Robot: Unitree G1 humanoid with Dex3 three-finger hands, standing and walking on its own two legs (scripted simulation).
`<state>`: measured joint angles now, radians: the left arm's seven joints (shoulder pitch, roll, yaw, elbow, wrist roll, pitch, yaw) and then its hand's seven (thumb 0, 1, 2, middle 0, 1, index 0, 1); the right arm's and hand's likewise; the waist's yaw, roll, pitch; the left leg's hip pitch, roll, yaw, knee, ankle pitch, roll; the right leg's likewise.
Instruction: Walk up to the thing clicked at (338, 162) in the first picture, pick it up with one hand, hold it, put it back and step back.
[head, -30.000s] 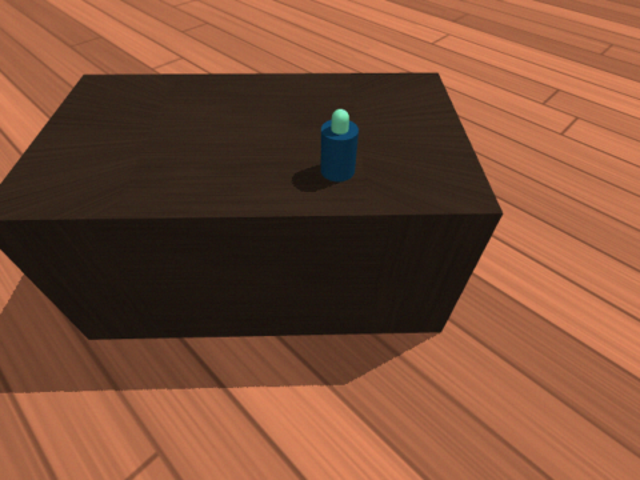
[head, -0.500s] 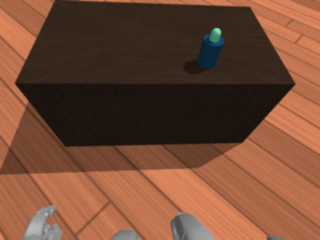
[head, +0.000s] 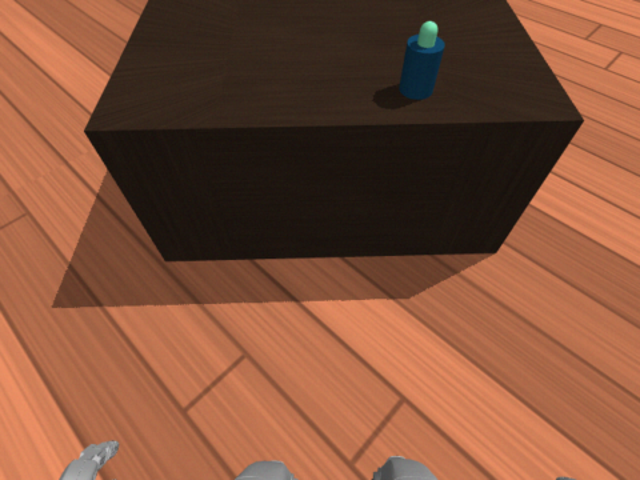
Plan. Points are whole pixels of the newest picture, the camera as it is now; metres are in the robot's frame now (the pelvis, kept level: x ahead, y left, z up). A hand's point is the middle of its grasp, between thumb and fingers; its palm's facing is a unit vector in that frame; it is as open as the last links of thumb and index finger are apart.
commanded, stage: step back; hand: right
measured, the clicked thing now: (422, 58) +1.03 -0.23 -0.07
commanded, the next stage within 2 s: stand in 1.26 s
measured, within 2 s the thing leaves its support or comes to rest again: neither
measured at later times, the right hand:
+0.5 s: hand out of the picture -0.03 -0.30 -0.13, palm faces +0.00 +0.91 -0.40, open 7.4 cm
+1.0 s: hand out of the picture +0.00 -0.27 -0.14, palm faces -0.01 +0.93 -0.36, open 7.4 cm
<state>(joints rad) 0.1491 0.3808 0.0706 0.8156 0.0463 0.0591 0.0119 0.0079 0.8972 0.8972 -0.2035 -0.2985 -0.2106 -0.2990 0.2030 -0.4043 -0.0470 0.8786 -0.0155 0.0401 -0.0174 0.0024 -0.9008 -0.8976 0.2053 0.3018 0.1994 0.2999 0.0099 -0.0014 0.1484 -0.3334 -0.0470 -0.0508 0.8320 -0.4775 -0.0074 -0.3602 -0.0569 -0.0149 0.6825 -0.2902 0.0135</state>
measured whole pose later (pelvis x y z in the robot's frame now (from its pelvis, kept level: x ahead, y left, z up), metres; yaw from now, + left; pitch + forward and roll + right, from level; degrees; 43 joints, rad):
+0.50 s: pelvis -0.10 -0.01 +0.01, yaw -3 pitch -2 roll +0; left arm 0.28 0.35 0.07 0.98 0.05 0.01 -0.02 0.01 0.90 0.90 -0.20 -0.30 -0.21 -0.30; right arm 0.21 -0.41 -0.06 0.95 -0.02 0.01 0.01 0.00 -0.90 -0.90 0.21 0.30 0.20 0.30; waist 0.04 0.02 0.06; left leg -0.40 -0.02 -0.08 0.82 -0.41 -0.01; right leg -0.18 0.01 0.02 0.57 -0.36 -0.01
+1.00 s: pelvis -0.07 -0.01 +0.01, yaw +0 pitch -2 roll +0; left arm 0.12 0.37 0.04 1.02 0.02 -0.01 -0.01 0.01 0.90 0.90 -0.20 -0.30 -0.21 -0.30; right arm 0.16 -0.36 -0.03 1.04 -0.02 -0.02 0.00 0.00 -0.90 -0.90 0.21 0.30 0.20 0.30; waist 0.01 0.00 0.06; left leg -0.25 -0.02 -0.04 0.61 -0.30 0.00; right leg -0.23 -0.04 -0.02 0.60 -0.32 0.03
